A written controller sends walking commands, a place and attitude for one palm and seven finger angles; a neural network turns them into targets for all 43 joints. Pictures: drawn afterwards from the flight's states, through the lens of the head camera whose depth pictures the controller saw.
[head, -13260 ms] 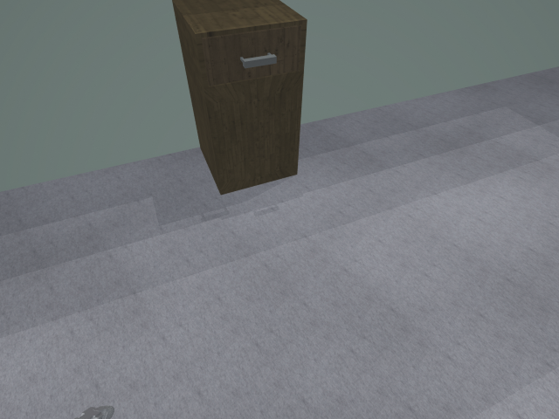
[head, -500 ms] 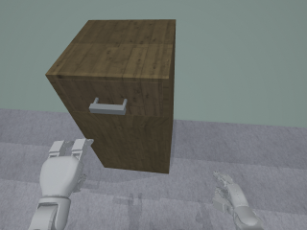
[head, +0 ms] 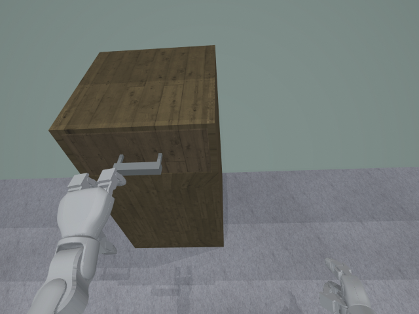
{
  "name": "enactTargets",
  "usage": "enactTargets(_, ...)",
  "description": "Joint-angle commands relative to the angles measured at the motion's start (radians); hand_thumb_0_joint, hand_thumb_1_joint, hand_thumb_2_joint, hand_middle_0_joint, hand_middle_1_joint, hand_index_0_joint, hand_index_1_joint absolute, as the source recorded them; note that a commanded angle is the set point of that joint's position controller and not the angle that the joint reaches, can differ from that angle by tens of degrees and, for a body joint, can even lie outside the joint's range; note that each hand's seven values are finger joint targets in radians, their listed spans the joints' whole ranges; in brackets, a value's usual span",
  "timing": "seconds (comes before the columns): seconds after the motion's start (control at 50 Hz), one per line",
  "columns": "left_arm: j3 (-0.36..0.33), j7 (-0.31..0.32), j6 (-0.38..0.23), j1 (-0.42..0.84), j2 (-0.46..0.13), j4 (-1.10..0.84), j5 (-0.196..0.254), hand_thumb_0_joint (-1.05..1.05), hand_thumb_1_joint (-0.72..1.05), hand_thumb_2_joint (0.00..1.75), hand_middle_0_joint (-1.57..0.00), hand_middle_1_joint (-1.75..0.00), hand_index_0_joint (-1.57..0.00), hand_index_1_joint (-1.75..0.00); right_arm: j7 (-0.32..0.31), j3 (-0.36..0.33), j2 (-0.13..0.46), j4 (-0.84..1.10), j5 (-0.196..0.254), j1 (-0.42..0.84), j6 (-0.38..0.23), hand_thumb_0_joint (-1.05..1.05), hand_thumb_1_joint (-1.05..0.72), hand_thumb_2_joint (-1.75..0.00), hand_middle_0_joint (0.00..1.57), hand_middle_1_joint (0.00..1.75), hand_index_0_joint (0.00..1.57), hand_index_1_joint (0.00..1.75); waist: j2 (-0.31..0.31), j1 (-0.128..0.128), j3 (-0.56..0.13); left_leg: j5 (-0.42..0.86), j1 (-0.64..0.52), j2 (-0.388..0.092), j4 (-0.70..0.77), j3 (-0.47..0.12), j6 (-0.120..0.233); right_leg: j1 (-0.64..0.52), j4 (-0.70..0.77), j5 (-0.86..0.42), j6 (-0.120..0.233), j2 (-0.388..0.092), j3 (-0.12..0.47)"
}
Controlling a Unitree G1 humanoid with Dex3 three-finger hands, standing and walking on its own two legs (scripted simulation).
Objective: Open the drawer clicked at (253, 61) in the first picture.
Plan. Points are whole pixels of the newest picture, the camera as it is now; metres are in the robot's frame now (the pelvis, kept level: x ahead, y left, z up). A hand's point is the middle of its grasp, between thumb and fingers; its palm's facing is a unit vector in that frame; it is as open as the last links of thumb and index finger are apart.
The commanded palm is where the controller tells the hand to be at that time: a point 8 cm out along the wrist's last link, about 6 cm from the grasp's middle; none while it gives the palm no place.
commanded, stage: raise the hand with hooked fingers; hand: left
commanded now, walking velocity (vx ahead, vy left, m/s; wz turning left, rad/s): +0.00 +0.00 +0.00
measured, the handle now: (139, 162) +0.51 +0.27 -0.07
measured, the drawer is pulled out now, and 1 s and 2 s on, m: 0.00 0.00 0.00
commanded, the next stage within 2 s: move the hooked fingers above the handle in 0.68 s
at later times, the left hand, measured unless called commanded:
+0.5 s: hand (88, 200) +0.29 +0.26 +0.08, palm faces -0.01 -0.10 -1.00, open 13.8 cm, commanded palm +0.27 +0.27 +0.14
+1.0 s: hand (103, 196) +0.31 +0.25 +0.06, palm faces -0.03 -0.06 -1.00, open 13.8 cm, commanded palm +0.30 +0.26 +0.13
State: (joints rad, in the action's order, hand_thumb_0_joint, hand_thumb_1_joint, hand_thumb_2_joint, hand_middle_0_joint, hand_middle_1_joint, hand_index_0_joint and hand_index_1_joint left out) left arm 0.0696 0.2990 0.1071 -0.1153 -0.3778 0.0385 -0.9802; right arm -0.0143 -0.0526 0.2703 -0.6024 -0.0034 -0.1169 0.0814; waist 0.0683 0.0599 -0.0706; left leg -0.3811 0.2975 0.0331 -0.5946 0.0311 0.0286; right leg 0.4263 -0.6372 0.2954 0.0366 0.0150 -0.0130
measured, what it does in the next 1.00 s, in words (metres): stands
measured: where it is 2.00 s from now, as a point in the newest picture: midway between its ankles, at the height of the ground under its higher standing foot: outside the picture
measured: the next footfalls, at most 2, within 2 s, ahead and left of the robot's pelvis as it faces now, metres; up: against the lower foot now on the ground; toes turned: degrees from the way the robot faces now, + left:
none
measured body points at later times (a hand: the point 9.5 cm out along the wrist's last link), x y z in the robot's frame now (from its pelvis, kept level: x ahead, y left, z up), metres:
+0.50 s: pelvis -0.01 +0.03 +0.01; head +0.00 +0.00 +0.46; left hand +0.28 +0.27 +0.13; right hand +0.17 -0.19 -0.10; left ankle -0.05 +0.10 -0.73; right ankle +0.02 -0.10 -0.73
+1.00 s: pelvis +0.00 +0.01 +0.01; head +0.02 -0.02 +0.46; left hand +0.31 +0.25 +0.12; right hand +0.19 -0.21 -0.10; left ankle -0.05 +0.10 -0.73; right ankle +0.02 -0.10 -0.73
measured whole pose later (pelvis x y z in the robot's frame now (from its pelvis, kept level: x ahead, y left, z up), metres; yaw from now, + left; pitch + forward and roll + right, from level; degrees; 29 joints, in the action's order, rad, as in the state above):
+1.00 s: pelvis +0.00 +0.01 +0.01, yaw +1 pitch +4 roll +0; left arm 0.09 0.11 -0.01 0.17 -0.45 0.26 -0.97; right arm -0.02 0.00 0.24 -0.60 0.02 -0.14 0.08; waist 0.07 0.07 -0.03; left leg -0.30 0.23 0.04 -0.46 0.01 0.04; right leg 0.34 -0.49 0.22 0.03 0.01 -0.03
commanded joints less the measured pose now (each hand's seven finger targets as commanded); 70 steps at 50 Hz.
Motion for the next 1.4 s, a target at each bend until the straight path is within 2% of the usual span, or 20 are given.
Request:
enactTargets(0.0, -0.082, -0.034, 0.031, 0.264, -0.202, -0.195, -0.017, 0.00, -0.50, 0.30, -0.30, -1.20, -0.30, -1.20, -0.013, 0.005, 0.073, 0.172, 0.012, 0.138, -0.036, 0.00, -0.90, -0.90, 0.20, 0.30, 0.20, 0.30, -0.066, 0.016, -0.172, 0.335, -0.001, 0.002, 0.126, -0.024, 0.009, -0.269, 0.112, -0.252, 0.010, -0.013, 0.043)
enactTargets(0.14, -0.080, -0.106, 0.020, 0.449, -0.226, -0.121, -0.023, 0.00, -0.50, 0.30, -0.30, -1.20, -0.30, -1.20, -0.018, 0.030, 0.062, 0.167, 0.018, 0.127, -0.026, 0.00, -0.90, -0.90, 0.20, 0.30, 0.20, 0.30, -0.032, 0.014, -0.112, 0.335, -0.038, -0.005, 0.184, -0.041, -0.004, -0.281, 0.154, -0.210, 0.022, -0.003, 0.015)
enactTargets(0.26, -0.070, -0.169, -0.009, 0.595, -0.254, -0.083, -0.002, 0.00, -0.50, 0.30, -0.30, -1.20, -0.30, -1.20, -0.021, 0.032, 0.068, 0.154, 0.023, 0.106, -0.029, 0.00, -0.90, -0.90, 0.20, 0.30, 0.20, 0.30, -0.008, 0.000, -0.146, 0.362, -0.084, -0.008, 0.205, -0.052, -0.011, -0.297, 0.183, -0.208, 0.026, 0.001, 0.002)
enactTargets(0.32, -0.072, -0.200, -0.039, 0.497, -0.233, -0.063, 0.016, 0.00, -0.50, 0.30, -0.30, -1.20, -0.30, -1.20, -0.011, 0.026, 0.074, 0.162, 0.020, 0.084, -0.033, 0.00, -0.90, -0.90, 0.20, 0.30, 0.20, 0.30, -0.024, 0.014, -0.169, 0.422, -0.095, -0.013, 0.206, -0.061, -0.017, -0.316, 0.184, -0.238, 0.027, 0.004, -0.004)
enactTargets(0.38, -0.069, -0.215, -0.074, 0.447, -0.218, -0.081, 0.030, 0.00, -0.50, 0.30, -0.30, -1.20, -0.30, -1.20, 0.001, 0.021, 0.079, 0.163, 0.019, 0.073, -0.032, 0.00, -0.90, -0.90, 0.20, 0.30, 0.20, 0.30, -0.033, 0.018, -0.141, 0.454, -0.087, -0.020, 0.210, -0.065, -0.024, -0.298, 0.187, -0.246, 0.027, 0.004, -0.012)
enactTargets(0.48, -0.139, -0.171, -0.133, 0.480, -0.280, -0.156, 0.019, 0.00, -0.50, 0.30, -0.30, -1.20, -0.30, -1.20, 0.006, 0.010, 0.083, 0.161, 0.015, 0.063, -0.040, 0.00, -0.90, -0.90, 0.20, 0.30, 0.20, 0.30, -0.037, 0.030, -0.182, 0.485, -0.092, -0.020, 0.211, -0.078, -0.031, -0.306, 0.182, -0.254, 0.029, 0.005, -0.007)
enactTargets(0.52, -0.165, -0.139, -0.146, 0.499, -0.303, -0.174, 0.011, 0.00, -0.50, 0.30, -0.30, -1.20, -0.30, -1.20, 0.006, 0.006, 0.084, 0.156, 0.015, 0.061, -0.043, 0.00, -0.90, -0.90, 0.20, 0.30, 0.20, 0.30, 0.009, 0.032, -0.192, 0.486, -0.102, -0.022, 0.211, -0.087, -0.040, -0.294, 0.178, -0.238, 0.031, 0.008, -0.006)
enactTargets(0.62, -0.154, -0.091, -0.129, 0.488, -0.283, -0.151, 0.012, 0.00, -0.50, 0.30, -0.30, -1.20, -0.30, -1.20, 0.009, -0.004, 0.084, 0.137, 0.024, 0.049, -0.047, 0.00, -0.90, -0.90, 0.20, 0.30, 0.20, 0.30, 0.021, 0.022, -0.206, 0.502, -0.115, -0.022, 0.204, -0.084, -0.047, -0.274, 0.178, -0.238, 0.031, 0.009, -0.010)
enactTargets(0.74, -0.079, -0.124, -0.070, 0.444, -0.227, -0.092, 0.028, 0.00, -0.50, 0.30, -0.30, -1.20, -0.30, -1.20, 0.009, -0.001, 0.090, 0.139, 0.031, 0.058, -0.040, 0.00, -0.90, -0.90, 0.20, 0.30, 0.20, 0.30, -0.044, 0.009, -0.175, 0.453, -0.093, -0.016, 0.212, -0.058, -0.030, -0.283, 0.193, -0.242, 0.023, 0.002, -0.010)
enactTargets(0.82, -0.088, -0.151, -0.063, 0.486, -0.250, -0.027, 0.024, 0.00, -0.50, 0.30, -0.30, -1.20, -0.30, -1.20, -0.001, 0.006, 0.095, 0.140, 0.033, 0.062, -0.032, 0.00, -0.90, -0.90, 0.20, 0.30, 0.20, 0.30, -0.100, 0.001, -0.148, 0.386, -0.056, -0.009, 0.213, -0.042, -0.009, -0.284, 0.205, -0.232, 0.018, 0.002, -0.001)
enactTargets(0.84, -0.079, -0.155, -0.071, 0.528, -0.252, -0.018, 0.018, 0.00, -0.50, 0.30, -0.30, -1.20, -0.30, -1.20, -0.005, 0.009, 0.094, 0.135, 0.032, 0.057, -0.031, 0.00, -0.90, -0.90, 0.20, 0.30, 0.20, 0.30, -0.102, -0.005, -0.157, 0.374, -0.051, -0.004, 0.208, -0.037, -0.004, -0.285, 0.202, -0.230, 0.017, -0.001, 0.001)
enactTargets(0.86, -0.124, -0.152, -0.081, 0.531, -0.298, 0.005, 0.011, 0.00, -0.50, 0.30, -0.30, -1.20, -0.30, -1.20, -0.009, 0.007, 0.093, 0.131, 0.031, 0.051, -0.029, 0.00, -0.90, -0.90, 0.20, 0.30, 0.20, 0.30, -0.099, 0.004, -0.158, 0.372, -0.039, -0.001, 0.206, -0.035, -0.002, -0.296, 0.199, -0.235, 0.019, 0.000, 0.005)
enactTargets(0.9, -0.107, -0.145, -0.106, 0.596, -0.286, -0.004, 0.000, 0.00, -0.50, 0.30, -0.30, -1.20, -0.30, -1.20, -0.013, 0.008, 0.087, 0.135, 0.028, 0.052, -0.031, 0.00, -0.90, -0.90, 0.20, 0.30, 0.20, 0.30, -0.076, -0.001, -0.185, 0.377, -0.048, 0.004, 0.193, -0.034, 0.000, -0.290, 0.189, -0.250, 0.019, -0.003, 0.009)
enactTargets(1.02, -0.162, -0.102, -0.158, 0.659, -0.332, 0.072, -0.011, 0.00, -0.50, 0.30, -0.30, -1.20, -0.30, -1.20, -0.023, -0.003, 0.082, 0.124, 0.026, 0.018, -0.038, 0.00, -0.90, -0.90, 0.20, 0.30, 0.20, 0.30, -0.014, -0.001, -0.248, 0.399, -0.023, 0.014, 0.156, -0.026, 0.004, -0.293, 0.161, -0.290, 0.020, -0.004, 0.022)
enactTargets(1.08, -0.132, -0.093, -0.155, 0.659, -0.295, 0.124, -0.004, 0.00, -0.50, 0.30, -0.30, -1.20, -0.30, -1.20, -0.023, -0.009, 0.083, 0.122, 0.028, 0.000, -0.037, 0.00, -0.90, -0.90, 0.20, 0.30, 0.20, 0.30, -0.037, -0.009, -0.265, 0.419, -0.001, 0.014, 0.136, -0.016, 0.008, -0.291, 0.144, -0.339, 0.015, -0.008, 0.022)
enactTargets(1.12, -0.165, -0.095, -0.140, 0.632, -0.326, 0.188, -0.001, 0.00, -0.50, 0.30, -0.30, -1.20, -0.30, -1.20, -0.023, -0.013, 0.093, 0.118, 0.032, -0.007, -0.030, 0.00, -0.90, -0.90, 0.20, 0.30, 0.20, 0.30, -0.076, -0.008, -0.259, 0.403, 0.040, 0.017, 0.129, -0.010, 0.011, -0.304, 0.140, -0.349, 0.012, -0.007, 0.028)
enactTargets(1.14, -0.119, -0.102, -0.133, 0.644, -0.284, 0.212, 0.000, 0.00, -0.50, 0.30, -0.30, -1.20, -0.30, -1.20, -0.023, -0.011, 0.093, 0.121, 0.034, -0.009, -0.028, 0.00, -0.90, -0.90, 0.20, 0.30, 0.20, 0.30, -0.098, -0.020, -0.243, 0.390, 0.053, 0.017, 0.124, -0.005, 0.014, -0.290, 0.137, -0.350, 0.008, -0.010, 0.026)
enactTargets(1.24, -0.137, -0.116, -0.150, 0.724, -0.332, 0.254, -0.003, 0.00, -0.50, 0.30, -0.30, -1.20, -0.30, -1.20, -0.031, -0.021, 0.109, 0.119, 0.032, -0.046, -0.019, 0.00, -0.90, -0.90, 0.20, 0.30, 0.20, 0.30, -0.116, -0.032, -0.290, 0.382, 0.085, 0.020, 0.095, -0.001, 0.024, -0.299, 0.117, -0.379, 0.001, -0.015, 0.038)
enactTargets(1.32, -0.192, -0.097, -0.208, 0.775, -0.389, 0.227, -0.012, 0.00, -0.50, 0.30, -0.30, -1.20, -0.30, -1.20, -0.036, -0.034, 0.109, 0.113, 0.023, -0.073, -0.018, 0.00, -0.90, -0.90, 0.20, 0.30, 0.20, 0.30, -0.059, -0.028, -0.360, 0.420, 0.085, 0.020, 0.070, -0.006, 0.026, -0.308, 0.090, -0.422, 0.005, -0.016, 0.046)
enactTargets(1.38, -0.201, -0.062, -0.234, 0.772, -0.378, 0.242, -0.022, 0.00, -0.50, 0.30, -0.30, -1.20, -0.30, -1.20, -0.032, -0.041, 0.104, 0.100, 0.021, -0.095, -0.019, 0.00, -0.90, -0.90, 0.20, 0.30, 0.20, 0.30, -0.026, -0.032, -0.364, 0.463, 0.076, 0.015, 0.054, -0.007, 0.023, -0.270, 0.070, -0.450, 0.011, -0.012, 0.039)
